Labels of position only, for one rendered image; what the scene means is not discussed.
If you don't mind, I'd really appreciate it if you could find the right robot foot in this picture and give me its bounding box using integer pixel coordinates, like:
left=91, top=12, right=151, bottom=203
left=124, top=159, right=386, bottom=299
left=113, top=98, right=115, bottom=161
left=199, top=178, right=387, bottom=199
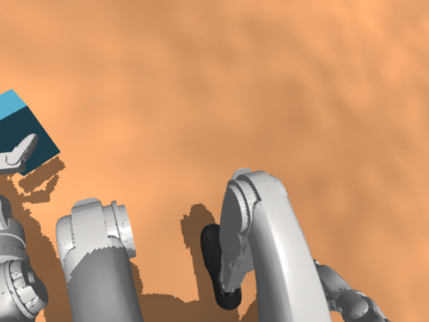
left=200, top=224, right=242, bottom=310

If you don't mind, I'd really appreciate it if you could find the carton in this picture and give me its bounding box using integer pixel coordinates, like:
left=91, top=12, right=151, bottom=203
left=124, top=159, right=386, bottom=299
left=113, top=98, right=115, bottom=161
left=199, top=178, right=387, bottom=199
left=0, top=89, right=60, bottom=176

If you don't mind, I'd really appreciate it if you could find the right robot arm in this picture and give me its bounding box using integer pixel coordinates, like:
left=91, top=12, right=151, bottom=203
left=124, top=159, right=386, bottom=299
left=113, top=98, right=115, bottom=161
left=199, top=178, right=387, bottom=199
left=335, top=289, right=391, bottom=322

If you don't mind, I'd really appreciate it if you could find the left robot arm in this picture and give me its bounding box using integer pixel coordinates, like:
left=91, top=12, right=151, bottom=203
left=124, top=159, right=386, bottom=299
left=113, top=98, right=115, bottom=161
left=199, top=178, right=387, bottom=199
left=0, top=195, right=48, bottom=322

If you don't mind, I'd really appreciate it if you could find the right robot hand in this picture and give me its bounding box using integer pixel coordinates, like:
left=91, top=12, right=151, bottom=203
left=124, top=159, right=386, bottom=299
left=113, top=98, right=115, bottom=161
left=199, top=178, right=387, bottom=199
left=313, top=259, right=352, bottom=311

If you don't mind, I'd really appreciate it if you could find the left robot hand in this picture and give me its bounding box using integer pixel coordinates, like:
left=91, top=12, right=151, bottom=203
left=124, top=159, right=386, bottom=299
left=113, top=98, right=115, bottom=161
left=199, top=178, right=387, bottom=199
left=0, top=133, right=38, bottom=175

